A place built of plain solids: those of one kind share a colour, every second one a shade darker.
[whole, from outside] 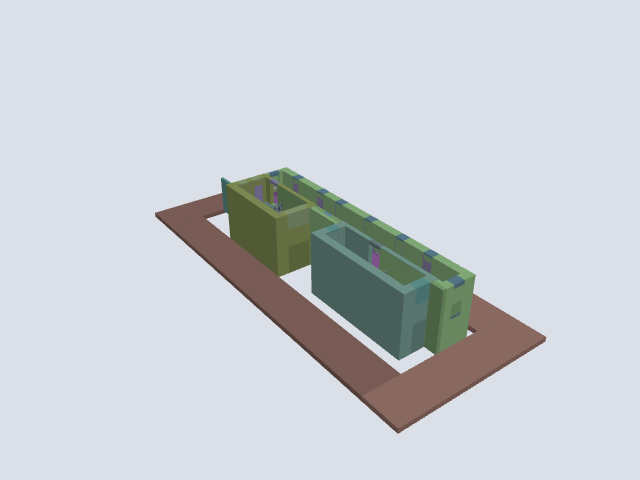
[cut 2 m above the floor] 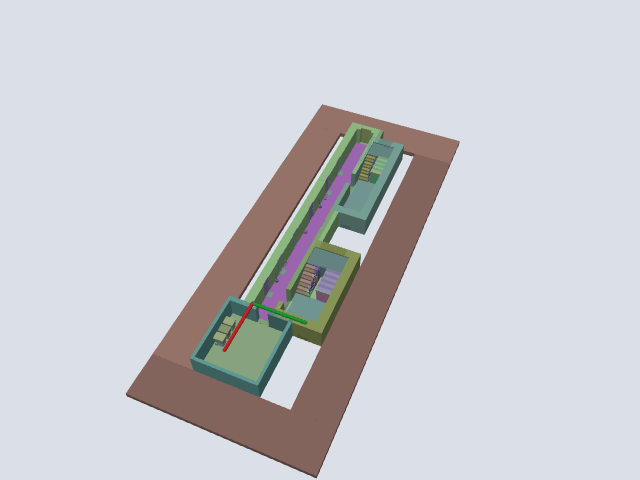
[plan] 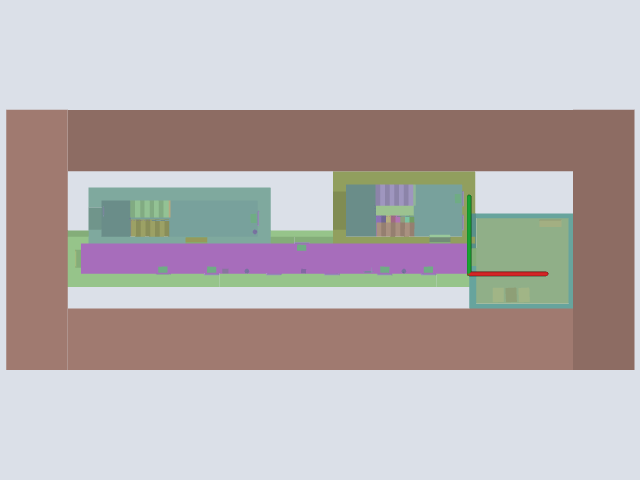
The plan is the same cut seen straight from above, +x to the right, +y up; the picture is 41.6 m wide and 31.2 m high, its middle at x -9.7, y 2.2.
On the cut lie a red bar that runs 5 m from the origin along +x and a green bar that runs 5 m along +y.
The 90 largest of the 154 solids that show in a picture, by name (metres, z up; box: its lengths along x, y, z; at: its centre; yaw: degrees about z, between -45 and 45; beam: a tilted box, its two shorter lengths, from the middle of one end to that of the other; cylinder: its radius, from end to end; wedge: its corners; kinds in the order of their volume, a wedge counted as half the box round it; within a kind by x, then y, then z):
{
 "wall_corr_1": {"box": [0.48, 1.17, 2.9], "at": [-25.85, 0.98, 1.45]},
 "wall_corr_2": {"box": [0.6, 1.17, 1.5], "at": [-25.79, 0.98, 5.09]},
 "wall_corr_3": {"box": [0.85, 1.25, 3.29], "at": [-25.66, -0.23, 1.49]},
 "wall_corr_4": {"box": [0.85, 1.25, 3.1], "at": [-25.66, -0.23, 4.69]},
 "wall_corr_5": {"box": [0.85, 1.17, 1.2], "at": [-25.66, 0.98, 3.74]},
 "wall_corr_6": {"box": [0.85, 0.85, 3.29], "at": [-25.66, 2.0, 1.49]},
 "wall_corr_7": {"box": [0.85, 0.85, 3.1], "at": [-25.66, 2.0, 4.69]},
 "wall_corr_8": {"box": [1.36, 0.41, 6.34], "at": [-25.41, 2.62, 3.07]},
 "wall_corr_9": {"box": [3.91, 0.85, 3.1], "at": [-24.14, -0.42, 4.69]},
 "wall_corr_10": {"box": [5.7, 0.85, 3.29], "at": [-23.24, -0.42, 1.49]},
 "wall_corr_11": {"box": [7.65, 0.45, 3.29], "at": [-22.27, 2.19, 1.49]},
 "wall_corr_12": {"box": [7.65, 0.45, 3.1], "at": [-22.27, 2.19, 4.69]},
 "wall_corr_13": {"box": [1.0, 0.81, 2.65], "at": [-21.68, -0.45, 4.76]},
 "wall_corr_14": {"box": [2.42, 0.85, 3.1], "at": [-19.97, -0.42, 4.69]},
 "wall_corr_15": {"box": [1.0, 0.81, 2.65], "at": [-19.89, -0.45, 1.32]},
 "wall_corr_16": {"box": [2.15, 0.85, 3.29], "at": [-18.32, -0.42, 1.49]},
 "wall_corr_17": {"box": [1.0, 0.81, 2.65], "at": [-18.26, -0.45, 4.76]},
 "wall_corr_18": {"box": [1.0, 0.81, 2.65], "at": [-16.74, -0.45, 1.32]},
 "wall_corr_19": {"box": [3.21, 0.85, 3.1], "at": [-16.16, -0.42, 4.69]},
 "wall_corr_20": {"box": [3.04, 0.85, 3.29], "at": [-14.72, -0.42, 1.49]},
 "wall_corr_21": {"box": [5.64, 0.45, 3.29], "at": [-14.2, 2.19, 1.49]},
 "wall_corr_22": {"box": [1.0, 0.81, 2.65], "at": [-14.05, -0.45, 4.76]},
 "wall_corr_23": {"box": [1.0, 0.81, 2.65], "at": [-12.7, -0.45, 1.32]},
 "wall_corr_24": {"box": [3.33, 0.85, 3.1], "at": [-11.88, -0.42, 4.69]},
 "wall_corr_25": {"box": [1.0, 0.41, 2.65], "at": [-10.88, 2.22, 1.32]},
 "wall_corr_26": {"box": [4.07, 0.41, 6.34], "at": [-10.88, 2.62, 3.07]},
 "wall_corr_27": {"box": [2.78, 0.85, 3.29], "at": [-10.81, -0.42, 1.49]},
 "wall_corr_28": {"box": [1.0, 0.81, 2.65], "at": [-9.72, -0.45, 4.76]},
 "wall_corr_29": {"box": [1.0, 0.81, 2.65], "at": [-8.92, -0.45, 1.32]},
 "wall_corr_30": {"box": [1.97, 0.85, 3.1], "at": [-8.23, -0.42, 4.69]},
 "wall_corr_31": {"box": [2.42, 0.85, 3.29], "at": [-7.21, -0.42, 1.49]},
 "wall_corr_32": {"box": [7.8, 0.45, 3.29], "at": [-6.48, 2.19, 1.49]},
 "wall_corr_33": {"box": [7.8, 0.45, 3.1], "at": [-6.48, 2.19, 4.69]},
 "wall_corr_34": {"box": [1.0, 0.81, 2.65], "at": [-5.5, -0.45, 1.32]},
 "wall_corr_35": {"box": [3.3, 0.85, 3.1], "at": [-4.6, -0.42, 4.69]},
 "wall_corr_36": {"box": [1.85, 0.85, 3.29], "at": [-4.08, -0.42, 1.49]},
 "wall_corr_37": {"box": [1.0, 0.81, 2.65], "at": [-2.65, -0.45, 1.32]},
 "wall_corr_38": {"box": [2.6, 0.85, 3.29], "at": [-0.85, -0.42, 1.49]},
 "wall_corr_39": {"box": [2.4, 0.85, 3.1], "at": [-0.75, -0.42, 4.69]},
 "wall_corr_40": {"box": [0.45, 1.25, 3.1], "at": [0.23, -0.23, 4.69]},
 "ground_garden_1": {"box": [4.0, 16.91, 0.5], "at": [-28.09, 2.21, -0.27]},
 "ground_garden_2": {"box": [32.84, 4.0, 0.5], "at": [-9.67, -4.25, -0.27]},
 "ground_garden_3": {"box": [32.84, 4.0, 0.5], "at": [-9.67, 8.66, -0.27]},
 "ground_garden_4": {"box": [4.0, 16.91, 0.5], "at": [8.75, 2.21, -0.27]},
 "wall_hall_1": {"box": [0.6, 1.45, 1.85], "at": [-24.44, 3.6, 3.72]},
 "wall_hall_2": {"box": [0.85, 0.9, 6.44], "at": [-24.32, 2.42, 3.07]},
 "wall_hall_3": {"box": [0.85, 1.45, 2.94], "at": [-24.32, 3.6, 1.32]},
 "wall_hall_4": {"box": [0.85, 1.3, 6.44], "at": [-24.32, 4.97, 3.07]},
 "wall_hall_5": {"box": [6.3, 0.45, 6.44], "at": [-21.59, 2.19, 3.07]},
 "wall_hall_6": {"box": [11.84, 0.85, 6.44], "at": [-18.82, 5.2, 3.07]},
 "wall_hall_7": {"box": [4.12, 0.45, 6.44], "at": [-14.96, 2.19, 3.07]},
 "wall_hall_8": {"box": [0.85, 1.13, 6.44], "at": [-13.32, 2.54, 3.07]},
 "wall_hall_9": {"box": [0.85, 1.52, 6.44], "at": [-13.32, 4.86, 3.07]},
 "wall_hall_10": {"box": [0.81, 1.0, 2.65], "at": [-13.3, 3.6, 1.67]},
 "wall_hall_11": {"box": [0.81, 1.0, 2.65], "at": [-13.3, 3.6, 4.76]},
 "wall_bhall_1": {"box": [0.6, 2.49, 1.85], "at": [-8.55, 4.12, 3.72]},
 "wall_bhall_2": {"box": [0.85, 0.9, 6.44], "at": [-8.43, 2.42, 3.07]},
 "wall_bhall_3": {"box": [0.85, 2.49, 2.94], "at": [-8.43, 4.12, 1.32]},
 "wall_bhall_4": {"box": [0.85, 1.3, 6.44], "at": [-8.43, 6.01, 3.07]},
 "wall_bhall_5": {"box": [6.27, 0.45, 6.44], "at": [-5.72, 2.19, 3.07]},
 "wall_bhall_6": {"box": [9.25, 0.85, 6.44], "at": [-4.23, 6.24, 3.07]},
 "wall_bhall_7": {"box": [1.62, 0.45, 6.44], "at": [-0.41, 2.19, 3.07]},
 "wall_bhall_8": {"box": [0.85, 0.87, 6.44], "at": [-0.03, 2.4, 3.07]},
 "wall_bhall_9": {"box": [0.85, 0.55, 6.44], "at": [-0.03, 4.12, 3.07]},
 "wall_bhall_10": {"box": [0.85, 1.27, 6.44], "at": [-0.03, 6.03, 3.07]},
 "wall_bhall_11": {"box": [0.81, 1.0, 2.65], "at": [0.0, 3.34, 1.67]},
 "wall_bhall_12": {"box": [0.81, 1.0, 2.65], "at": [0.0, 4.89, 1.67]},
 "wall_bhall_13": {"box": [0.81, 1.0, 2.65], "at": [0.0, 4.89, 4.76]},
 "floor_1": {"box": [1.9, 2.35, 2.44], "at": [-22.95, 3.6, 0.67]},
 "floor_2": {"box": [5.78, 2.35, 0.89], "at": [-16.64, 3.6, -0.1]},
 "floor_3": {"box": [1.94, 3.39, 2.44], "at": [-7.04, 4.12, 0.67]},
 "floor_4": {"box": [3.15, 3.39, 0.89], "at": [-2.02, 4.12, -0.1]},
 "floor_corr_1": {"box": [25.24, 1.97, 0.55], "at": [-12.62, 0.98, -0.28]},
 "floor_corr_2": {"box": [25.24, 1.97, 0.25], "at": [-12.62, 0.98, 3.31]},
 "wall_yard_1": {"box": [0.45, 2.77, 4.13], "at": [0.23, -0.87, 1.91]},
 "wall_yard_2": {"box": [0.45, 2.26, 4.13], "at": [0.23, 2.79, 1.91]},
 "wall_yard_3": {"box": [6.75, 0.3, 2.15], "at": [3.38, -2.1, 0.92]},
 "wall_yard_4": {"box": [6.75, 0.3, 4.13], "at": [3.38, 3.77, 1.91]},
 "wall_yard_5": {"box": [0.3, 6.17, 2.12], "at": [6.6, 0.83, 0.91]},
 "floor_yard_1": {"box": [6.0, 5.57, 0.53], "at": [3.45, 0.83, -0.29]},
 "floor_underBb_1": {"box": [2.47, 1.38, 2.44], "at": [-4.83, 5.12, 0.67]},
 "floor_underB_1": {"box": [2.47, 1.11, 2.44], "at": [-20.76, 4.21, 0.67]},
 "wall_head_bhall_1": {"box": [0.85, 2.49, 1.65], "at": [-8.43, 4.12, 5.47]},
 "wall_head_hall_1": {"box": [0.85, 1.45, 1.65], "at": [-24.32, 3.6, 5.47]},
 "step_flightBb_1": {"box": [0.35, 1.38, 1.08], "at": [-4.39, 5.12, 2.38]},
 "step_flightBb_2": {"box": [0.35, 1.38, 1.25], "at": [-4.08, 5.12, 2.47]},
 "step_flightBb_3": {"box": [0.35, 1.38, 1.43], "at": [-3.77, 5.12, 2.55]},
 "floor_wellb_1": {"box": [2.47, 0.63, 0.89], "at": [-4.83, 4.12, -0.1]},
 "step_flightA_1": {"box": [0.35, 1.11, 1.43], "at": [-21.82, 2.97, 1.01]},
 "step_flightB_1": {"box": [0.35, 1.11, 1.43], "at": [-19.7, 4.22, 2.55]}
}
